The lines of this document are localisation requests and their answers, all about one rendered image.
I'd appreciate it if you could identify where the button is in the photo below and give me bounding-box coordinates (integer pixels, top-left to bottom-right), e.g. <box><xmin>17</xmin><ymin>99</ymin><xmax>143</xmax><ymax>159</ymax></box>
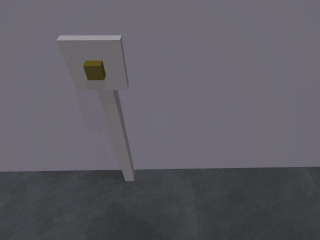
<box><xmin>83</xmin><ymin>60</ymin><xmax>106</xmax><ymax>80</ymax></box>

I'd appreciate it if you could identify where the panel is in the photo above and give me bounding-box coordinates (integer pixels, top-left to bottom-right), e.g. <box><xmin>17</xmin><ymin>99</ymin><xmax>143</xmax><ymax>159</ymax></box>
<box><xmin>56</xmin><ymin>35</ymin><xmax>135</xmax><ymax>182</ymax></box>

